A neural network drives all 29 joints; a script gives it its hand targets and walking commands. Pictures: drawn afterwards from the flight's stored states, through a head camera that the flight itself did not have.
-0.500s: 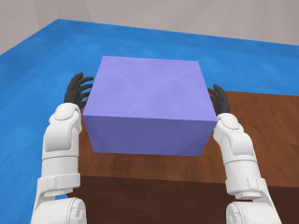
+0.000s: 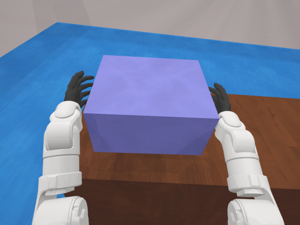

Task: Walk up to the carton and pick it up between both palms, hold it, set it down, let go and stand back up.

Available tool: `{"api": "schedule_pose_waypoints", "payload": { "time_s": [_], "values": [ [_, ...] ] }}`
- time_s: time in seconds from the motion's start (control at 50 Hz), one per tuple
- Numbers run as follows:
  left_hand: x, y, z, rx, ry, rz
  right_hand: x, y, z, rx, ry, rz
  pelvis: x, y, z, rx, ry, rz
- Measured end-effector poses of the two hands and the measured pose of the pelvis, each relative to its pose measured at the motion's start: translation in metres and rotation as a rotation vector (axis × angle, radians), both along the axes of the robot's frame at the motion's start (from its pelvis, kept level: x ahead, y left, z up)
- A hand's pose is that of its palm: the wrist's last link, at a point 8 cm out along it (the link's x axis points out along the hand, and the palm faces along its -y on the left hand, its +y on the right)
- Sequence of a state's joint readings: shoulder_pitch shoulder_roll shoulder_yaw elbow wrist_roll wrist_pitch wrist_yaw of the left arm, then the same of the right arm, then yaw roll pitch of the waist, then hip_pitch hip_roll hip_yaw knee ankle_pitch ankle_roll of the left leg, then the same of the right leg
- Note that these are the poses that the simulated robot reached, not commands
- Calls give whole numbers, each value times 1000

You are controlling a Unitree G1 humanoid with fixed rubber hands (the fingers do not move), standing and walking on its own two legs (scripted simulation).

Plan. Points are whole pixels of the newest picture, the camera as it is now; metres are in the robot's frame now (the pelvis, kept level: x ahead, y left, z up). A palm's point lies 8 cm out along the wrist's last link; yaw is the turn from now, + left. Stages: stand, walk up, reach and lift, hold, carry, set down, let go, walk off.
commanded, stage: hold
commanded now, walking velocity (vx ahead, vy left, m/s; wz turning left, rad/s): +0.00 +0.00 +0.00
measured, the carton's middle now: (149, 102) +0.40 -0.01 +0.15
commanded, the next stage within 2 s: none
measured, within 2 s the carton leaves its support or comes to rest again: neither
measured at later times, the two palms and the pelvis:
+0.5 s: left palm (67, 102) +0.35 +0.20 +0.18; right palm (215, 107) +0.36 -0.18 +0.17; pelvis +0.00 +0.00 +0.00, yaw +1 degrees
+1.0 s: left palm (70, 101) +0.35 +0.19 +0.18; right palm (219, 108) +0.36 -0.19 +0.17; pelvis +0.00 +0.00 +0.00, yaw +1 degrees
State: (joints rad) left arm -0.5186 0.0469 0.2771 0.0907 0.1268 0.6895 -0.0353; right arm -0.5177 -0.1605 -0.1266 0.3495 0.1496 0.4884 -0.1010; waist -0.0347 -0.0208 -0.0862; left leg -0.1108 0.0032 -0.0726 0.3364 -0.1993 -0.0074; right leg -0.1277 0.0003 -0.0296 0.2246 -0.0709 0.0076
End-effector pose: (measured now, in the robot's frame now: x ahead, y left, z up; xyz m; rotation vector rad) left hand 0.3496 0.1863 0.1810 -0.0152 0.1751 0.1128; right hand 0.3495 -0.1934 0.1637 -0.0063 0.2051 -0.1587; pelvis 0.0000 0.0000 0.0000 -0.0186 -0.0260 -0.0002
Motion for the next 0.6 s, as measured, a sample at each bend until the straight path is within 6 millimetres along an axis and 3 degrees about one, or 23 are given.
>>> {"api": "schedule_pose_waypoints", "payload": {
  "time_s": [0.44, 0.6],
  "values": [
    [-4, 15, 2, 1, -16, 31, 9, 15, 7, -1, -14, 30, 3, 0, 0, -3, 11, 18],
    [-1, 12, 5, 10, -9, 26, 10, 12, 8, 3, -9, 24, 2, 2, 0, -3, -1, 16]
  ]
}}
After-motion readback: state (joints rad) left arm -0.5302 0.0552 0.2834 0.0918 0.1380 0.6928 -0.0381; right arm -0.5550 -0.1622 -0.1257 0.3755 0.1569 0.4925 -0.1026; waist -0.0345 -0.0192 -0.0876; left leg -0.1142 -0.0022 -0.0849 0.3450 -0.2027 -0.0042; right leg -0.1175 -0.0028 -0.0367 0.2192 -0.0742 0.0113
